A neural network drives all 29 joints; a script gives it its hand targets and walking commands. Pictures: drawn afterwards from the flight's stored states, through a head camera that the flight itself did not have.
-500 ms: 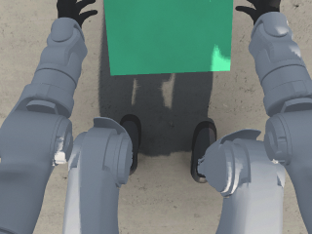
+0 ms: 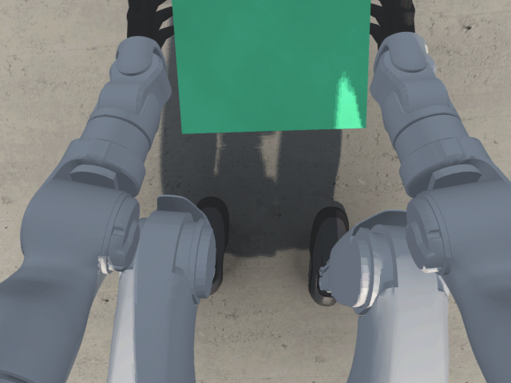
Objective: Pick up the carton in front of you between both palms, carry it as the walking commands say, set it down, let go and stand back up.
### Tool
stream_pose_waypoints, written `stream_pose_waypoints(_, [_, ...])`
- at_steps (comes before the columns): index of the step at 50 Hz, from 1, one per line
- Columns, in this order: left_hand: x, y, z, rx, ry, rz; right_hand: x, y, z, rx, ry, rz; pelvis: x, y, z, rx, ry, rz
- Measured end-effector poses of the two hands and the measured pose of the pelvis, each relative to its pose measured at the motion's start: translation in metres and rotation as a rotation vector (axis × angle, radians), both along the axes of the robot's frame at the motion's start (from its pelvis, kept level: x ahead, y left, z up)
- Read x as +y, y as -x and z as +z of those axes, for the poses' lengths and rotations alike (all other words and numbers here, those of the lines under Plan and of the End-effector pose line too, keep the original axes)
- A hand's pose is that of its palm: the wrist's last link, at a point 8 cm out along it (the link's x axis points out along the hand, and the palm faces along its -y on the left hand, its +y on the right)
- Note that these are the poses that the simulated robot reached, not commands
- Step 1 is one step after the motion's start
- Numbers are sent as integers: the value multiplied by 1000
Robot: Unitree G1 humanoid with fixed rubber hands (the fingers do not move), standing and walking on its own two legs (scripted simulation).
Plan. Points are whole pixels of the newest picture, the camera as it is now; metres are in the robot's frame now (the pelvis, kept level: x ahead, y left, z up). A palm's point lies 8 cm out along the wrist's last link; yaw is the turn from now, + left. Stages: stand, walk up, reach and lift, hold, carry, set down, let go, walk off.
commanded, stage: reach and lift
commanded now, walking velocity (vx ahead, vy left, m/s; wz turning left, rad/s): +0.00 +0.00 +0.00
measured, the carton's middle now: (269, 61) +0.51 +0.02 -0.25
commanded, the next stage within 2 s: none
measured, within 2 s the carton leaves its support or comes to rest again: leaves its support in 0.28 s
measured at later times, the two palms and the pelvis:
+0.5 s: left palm (115, 21) +0.50 +0.16 -0.08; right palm (442, 12) +0.52 -0.14 -0.08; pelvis +0.00 +0.00 +0.01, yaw +0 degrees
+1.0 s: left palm out of the picture +0.47 +0.17 +0.09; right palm out of the picture +0.48 -0.13 +0.09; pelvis +0.02 -0.01 +0.14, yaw +0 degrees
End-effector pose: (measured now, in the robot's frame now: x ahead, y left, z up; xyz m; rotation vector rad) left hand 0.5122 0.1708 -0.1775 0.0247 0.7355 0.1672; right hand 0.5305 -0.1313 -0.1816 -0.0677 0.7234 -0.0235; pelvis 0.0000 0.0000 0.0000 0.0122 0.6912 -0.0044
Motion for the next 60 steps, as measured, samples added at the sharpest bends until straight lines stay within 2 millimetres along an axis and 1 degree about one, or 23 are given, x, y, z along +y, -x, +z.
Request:
stream_pose_waypoints(6, [-2, -1, 0, 5, 3, 27, 1, -2, 1, 4, 3, -12, 0, 3, -2, -9, 2, -2])
stream_pose_waypoints(12, [-2, -5, 1, 14, 9, 27, 0, -3, 2, 14, 5, -18, 0, 6, -12, -40, 1, -1])
stream_pose_waypoints(14, [-4, -7, 5, 5, 11, 22, -1, -2, 5, 5, 5, -22, 0, 6, -15, -51, 4, 1])
stream_pose_waypoints(17, [-6, -8, 20, -23, 18, 25, -4, -3, 21, -22, 3, -26, 0, 6, -16, -67, 6, 0])
stream_pose_waypoints(21, [-8, 0, 54, -62, 34, 37, -6, 2, 58, -59, -10, -37, 0, 4, -8, -77, 9, 1])
stream_pose_waypoints(27, [-5, 18, 120, -78, 54, 69, -3, 17, 126, -71, -39, -57, -3, 2, 21, -43, 1, 3])
stream_pose_waypoints(32, [1, 30, 164, -58, 50, 86, 4, 25, 169, -49, -47, -55, -6, 0, 51, 1, -3, 11])
stream_pose_waypoints(37, [4, 34, 198, -60, 45, 87, 7, 30, 201, -51, -50, -52, -7, -2, 78, 32, -2, 17])
stream_pose_waypoints(45, [-2, 38, 240, -67, 49, 68, 0, 39, 243, -58, -50, -72, -6, -13, 117, 46, 5, 16])
stream_pose_waypoints(51, [-5, 45, 275, -71, 53, 64, -3, 48, 278, -62, -58, -84, -5, -24, 147, 22, 4, 11])
stream_pose_waypoints(60, [-6, 58, 335, -67, 63, 66, -3, 62, 339, -57, -61, -92, -5, -41, 198, -51, 6, 16])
